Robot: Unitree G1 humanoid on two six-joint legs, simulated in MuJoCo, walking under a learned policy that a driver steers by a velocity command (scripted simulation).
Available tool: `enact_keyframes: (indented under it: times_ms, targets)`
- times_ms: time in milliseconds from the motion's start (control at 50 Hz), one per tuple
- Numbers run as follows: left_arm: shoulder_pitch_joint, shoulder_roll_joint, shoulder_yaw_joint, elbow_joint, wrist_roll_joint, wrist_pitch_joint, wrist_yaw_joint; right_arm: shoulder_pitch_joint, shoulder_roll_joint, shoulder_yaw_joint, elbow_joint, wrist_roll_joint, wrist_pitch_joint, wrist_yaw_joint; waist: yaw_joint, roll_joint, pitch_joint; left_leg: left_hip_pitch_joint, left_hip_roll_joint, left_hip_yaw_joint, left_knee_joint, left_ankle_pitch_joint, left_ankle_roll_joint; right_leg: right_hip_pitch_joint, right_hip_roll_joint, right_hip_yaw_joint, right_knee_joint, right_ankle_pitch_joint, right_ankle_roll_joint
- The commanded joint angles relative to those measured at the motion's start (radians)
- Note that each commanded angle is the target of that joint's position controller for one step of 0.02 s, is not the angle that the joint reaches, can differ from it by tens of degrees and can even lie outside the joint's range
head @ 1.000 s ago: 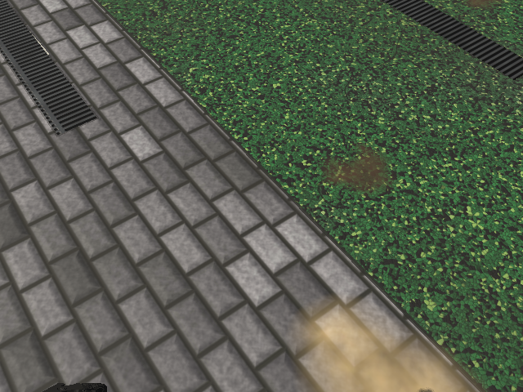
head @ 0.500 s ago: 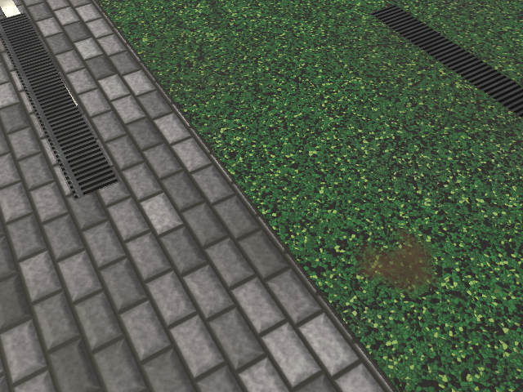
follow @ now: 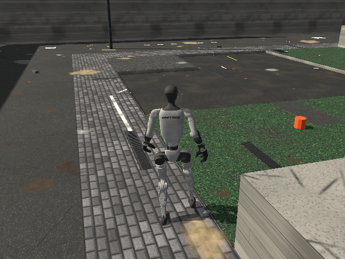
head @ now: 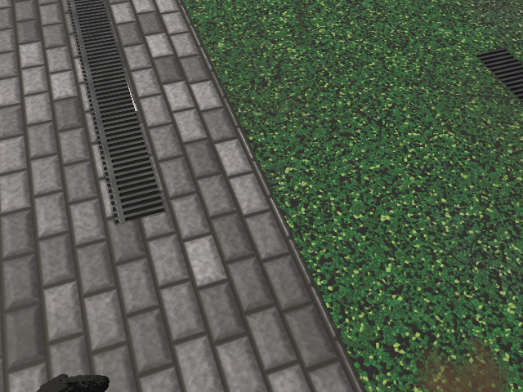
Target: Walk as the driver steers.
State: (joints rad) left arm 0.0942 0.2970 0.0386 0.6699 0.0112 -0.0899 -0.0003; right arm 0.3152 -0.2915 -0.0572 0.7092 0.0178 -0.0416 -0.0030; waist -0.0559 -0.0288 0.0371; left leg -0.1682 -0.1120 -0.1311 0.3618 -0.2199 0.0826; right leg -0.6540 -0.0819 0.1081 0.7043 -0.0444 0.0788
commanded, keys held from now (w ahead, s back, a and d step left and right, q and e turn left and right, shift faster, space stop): w+q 0.26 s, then e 0.74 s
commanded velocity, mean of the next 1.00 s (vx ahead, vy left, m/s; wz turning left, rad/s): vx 0.24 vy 0.00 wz -0.02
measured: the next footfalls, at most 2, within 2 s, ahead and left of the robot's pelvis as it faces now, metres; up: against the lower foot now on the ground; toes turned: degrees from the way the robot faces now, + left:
right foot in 0.14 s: +0.27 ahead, -0.15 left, +0.00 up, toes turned +10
left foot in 0.58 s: +0.40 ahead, +0.11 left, +0.00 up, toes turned +6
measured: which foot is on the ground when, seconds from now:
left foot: down 0.00-0.14, up 0.16-0.56, down 0.58-0.98, up 1.00-1.00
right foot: up 0.00-0.12, down 0.14-0.58, up 0.60-0.96, down 0.98-1.00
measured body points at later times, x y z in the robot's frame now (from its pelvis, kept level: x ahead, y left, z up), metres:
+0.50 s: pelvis +0.25 -0.03 +0.00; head +0.29 -0.03 +0.45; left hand +0.22 +0.24 -0.13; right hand +0.50 -0.23 -0.09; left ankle +0.34 +0.12 -0.71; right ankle +0.23 -0.15 -0.75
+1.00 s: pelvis +0.31 -0.03 -0.02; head +0.34 -0.06 +0.43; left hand +0.48 +0.24 -0.11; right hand +0.43 -0.33 -0.13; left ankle +0.36 +0.11 -0.74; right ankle +0.31 -0.14 -0.75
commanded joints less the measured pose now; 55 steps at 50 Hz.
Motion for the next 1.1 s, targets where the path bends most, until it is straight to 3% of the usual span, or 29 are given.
enact_keyframes:
  times_ms: [20,100,140,160,180,200,220,240,280,320,360,420,500,560,580,600,620,640,680,720,780,900,960,980,1000,1020,1040,1060,1100]
  targets:
    - [-0.100,0.065,0.014,-0.080,-0.015,-0.021,-0.009,0.025,-0.180,-0.052,-0.045,0.008,-0.003,-0.014,-0.020,0.120,-0.046,-0.092,0.198,-0.162,-0.082,0.156,0.133,0.177,0.080,-0.053,-0.138,0.121,0.006]
    - [-0.060,0.117,0.041,-0.074,-0.019,-0.039,-0.019,0.020,-0.168,-0.053,-0.039,0.005,0.009,-0.017,0.023,0.158,-0.048,0.012,0.243,-0.289,0.034,0.111,0.099,0.240,0.079,-0.020,-0.215,-0.012,-0.048]
    - [0.103,0.158,0.063,-0.035,-0.009,-0.052,-0.007,0.006,-0.107,-0.033,-0.050,0.002,0.008,-0.014,0.111,0.146,-0.138,-0.043,0.177,-0.258,0.212,0.123,0.051,0.507,0.033,0.001,-0.256,-0.022,-0.111]
    - [0.242,0.217,0.077,-0.019,0.001,-0.052,-0.001,0.033,-0.043,-0.009,-0.065,-0.017,0.006,-0.011,0.157,-0.001,-0.271,-0.146,0.101,-0.158,0.495,-0.048,0.013,0.742,-0.142,0.177,-0.265,-0.107,-0.169]
    - [0.294,0.277,0.091,0.014,0.010,-0.038,-0.011,0.154,-0.022,-0.001,-0.105,0.021,-0.001,-0.012,0.088,-0.366,-0.346,-0.485,-0.004,-0.055,0.780,-0.392,-0.034,0.974,-0.336,0.659,-0.387,-0.387,-0.317]
    - [0.247,0.169,0.069,-0.008,-0.010,-0.035,-0.014,0.131,-0.138,-0.022,-0.070,0.027,0.001,-0.017,0.110,-0.209,-0.254,-0.586,0.080,-0.079,0.895,-0.331,-0.051,0.918,-0.328,0.669,-0.424,-0.565,-0.295]
    - [0.212,0.122,0.055,-0.015,-0.011,-0.028,-0.008,0.025,-0.177,-0.035,-0.081,0.019,0.007,-0.016,0.136,-0.121,-0.141,-0.605,0.107,-0.052,0.914,-0.233,-0.058,0.811,-0.283,0.495,-0.427,-0.488,-0.254]
    - [0.172,0.106,0.048,-0.018,-0.005,-0.021,-0.007,-0.004,-0.159,-0.035,-0.080,0.010,0.010,-0.015,0.123,-0.052,-0.089,-0.576,0.141,-0.026,0.897,-0.158,-0.071,0.726,-0.234,0.361,-0.434,-0.340,-0.232]
    - [0.158,0.084,0.035,0.013,0.007,-0.019,-0.004,-0.050,-0.111,-0.033,-0.104,0.002,0.007,-0.010,0.095,-0.061,-0.018,-0.505,0.173,-0.021,0.833,-0.103,-0.076,0.583,-0.178,0.219,-0.471,-0.085,-0.238]
    - [0.155,0.070,0.028,0.041,0.004,-0.025,-0.013,-0.028,-0.062,-0.023,-0.097,-0.002,0.011,-0.011,0.062,-0.069,-0.023,-0.443,0.152,0.012,0.756,-0.141,-0.092,0.539,-0.150,0.119,-0.465,0.260,-0.270]
    - [0.133,0.091,0.030,0.067,-0.009,-0.025,-0.017,-0.049,-0.031,-0.011,-0.106,-0.022,0.012,-0.013,0.039,-0.063,-0.041,-0.422,0.152,0.056,0.618,-0.121,-0.117,0.532,-0.145,0.054,-0.453,0.521,-0.304]
    - [0.125,0.141,0.040,0.096,-0.030,0.000,-0.009,-0.118,-0.010,0.003,-0.112,-0.029,0.003,-0.006,0.059,-0.078,-0.087,-0.293,0.133,0.107,0.377,0.056,-0.134,0.513,-0.097,-0.021,-0.439,0.595,-0.284]
    - [0.180,0.175,0.050,0.134,-0.039,0.033,0.001,-0.195,-0.052,-0.009,-0.125,-0.020,-0.002,0.002,0.083,-0.098,-0.098,-0.223,0.096,0.095,0.207,0.140,-0.119,0.553,-0.107,0.027,-0.366,0.465,-0.259]
    - [0.160,0.144,0.043,0.128,-0.048,0.043,0.008,-0.130,-0.111,-0.036,-0.102,-0.032,-0.008,-0.005,0.033,-0.062,-0.120,-0.006,0.123,0.082,0.023,0.344,-0.050,0.477,-0.054,0.063,-0.240,0.237,-0.185]
    - [0.162,0.090,0.025,0.104,-0.026,0.036,0.007,-0.076,-0.178,-0.052,-0.109,-0.051,-0.004,-0.021,0.022,0.037,-0.206,0.176,0.281,-0.039,0.069,0.662,0.011,0.371,0.015,0.026,-0.082,0.023,-0.134]
    - [0.277,0.020,0.002,0.109,-0.013,0.034,0.006,-0.053,-0.211,-0.057,-0.121,-0.066,0.016,-0.031,0.048,0.251,-0.297,0.361,0.522,-0.236,0.113,0.956,0.172,0.160,0.126,-0.052,0.177,-0.571,-0.069]
    - [0.308,0.089,0.018,0.125,-0.032,0.049,0.007,-0.026,-0.159,-0.047,-0.110,-0.053,0.028,-0.025,0.025,0.247,-0.346,0.316,0.568,-0.314,0.073,0.803,0.243,0.111,0.112,-0.022,0.362,-0.698,-0.041]
    - [0.274,0.142,0.038,0.124,-0.042,0.068,0.012,-0.067,-0.125,-0.036,-0.113,-0.037,0.031,-0.021,0.033,0.185,-0.266,0.253,0.512,-0.257,0.033,0.606,0.220,0.057,0.082,-0.020,0.455,-0.644,-0.026]
    - [0.235,0.144,0.053,0.126,-0.035,0.112,0.033,-0.178,-0.084,-0.022,-0.114,-0.025,0.028,-0.017,0.066,0.152,-0.160,0.103,0.432,-0.136,-0.030,0.365,0.162,0.045,0.040,-0.024,0.472,-0.520,0.003]
    - [0.235,0.114,0.053,0.111,-0.028,0.142,0.043,-0.229,-0.094,-0.026,-0.099,-0.039,0.025,-0.017,0.093,0.171,-0.111,-0.041,0.390,-0.035,-0.083,0.302,0.152,0.134,0.040,-0.057,0.439,-0.436,0.024]
    - [0.198,0.081,0.050,0.074,-0.025,0.146,0.040,-0.241,-0.099,-0.032,-0.078,-0.044,0.022,-0.029,0.083,0.184,-0.111,-0.061,0.384,0.048,-0.099,0.276,0.159,0.175,0.028,-0.086,0.322,-0.369,0.024]
    - [0.130,0.097,0.050,0.012,-0.023,0.151,0.001,-0.239,-0.157,-0.052,-0.039,-0.025,0.037,-0.030,0.061,0.174,-0.133,-0.028,0.440,0.094,-0.075,0.250,0.152,0.294,0.018,-0.134,0.085,-0.312,-0.032]
    - [0.181,0.105,0.063,0.022,-0.020,0.153,-0.013,-0.251,-0.162,-0.056,-0.018,0.003,0.045,-0.029,0.102,0.151,-0.128,-0.056,0.415,0.150,0.028,0.170,0.072,0.427,0.056,-0.178,-0.141,-0.189,-0.096]
    - [0.208,0.133,0.075,0.029,-0.014,0.153,-0.008,-0.205,-0.132,-0.051,0.007,0.004,0.049,-0.027,0.102,0.088,-0.111,-0.117,0.370,0.202,0.128,0.069,0.002,0.498,0.060,-0.133,-0.240,-0.108,-0.133]
    - [0.221,0.242,0.101,0.014,-0.014,0.150,0.011,-0.166,-0.076,-0.037,0.003,-0.030,0.052,-0.020,0.067,-0.195,-0.089,-0.318,0.244,0.319,0.407,-0.186,-0.111,0.603,-0.150,0.167,-0.347,0.188,-0.223]
    - [0.188,0.307,0.107,-0.024,0.012,0.137,0.011,-0.248,-0.082,-0.037,-0.052,-0.044,0.050,-0.029,0.095,-0.296,-0.063,-0.512,0.107,0.227,0.621,-0.451,-0.160,0.558,-0.318,0.418,-0.392,0.270,-0.413]
    - [0.189,0.262,0.097,-0.027,0.030,0.112,0.004,-0.310,-0.116,-0.048,-0.058,-0.035,0.051,-0.037,0.131,-0.175,-0.095,-0.512,0.120,0.106,0.745,-0.426,-0.144,0.524,-0.282,0.384,-0.413,0.172,-0.425]
    - [0.144,0.237,0.089,-0.026,0.020,0.094,0.005,-0.294,-0.121,-0.054,-0.049,-0.019,0.055,-0.041,0.095,-0.138,-0.082,-0.516,0.135,0.075,0.769,-0.331,-0.126,0.518,-0.225,0.304,-0.406,0.115,-0.367]
    - [0.059,0.179,0.073,-0.042,-0.018,0.089,0.015,-0.238,-0.131,-0.065,-0.008,-0.030,0.062,-0.055,0.056,-0.102,-0.086,-0.505,0.145,0.060,0.757,-0.207,-0.133,0.517,-0.161,0.227,-0.385,0.098,-0.291]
